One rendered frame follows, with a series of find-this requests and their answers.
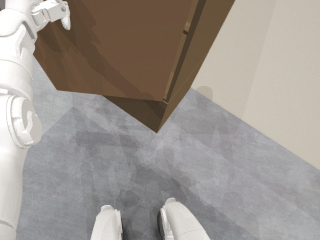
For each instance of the right robot shin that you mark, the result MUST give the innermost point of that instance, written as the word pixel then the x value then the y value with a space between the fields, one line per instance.
pixel 169 235

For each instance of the robot left forearm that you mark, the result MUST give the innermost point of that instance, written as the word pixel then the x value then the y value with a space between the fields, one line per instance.
pixel 17 38

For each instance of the cupboard door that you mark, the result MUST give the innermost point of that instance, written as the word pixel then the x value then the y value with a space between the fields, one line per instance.
pixel 119 48

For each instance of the left robot upper arm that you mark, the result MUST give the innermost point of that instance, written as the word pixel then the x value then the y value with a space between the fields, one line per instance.
pixel 20 128

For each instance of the left robot hand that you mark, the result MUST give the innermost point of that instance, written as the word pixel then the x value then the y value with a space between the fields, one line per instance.
pixel 52 11

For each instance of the robot left thigh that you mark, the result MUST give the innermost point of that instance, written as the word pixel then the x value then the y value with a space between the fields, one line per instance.
pixel 108 225

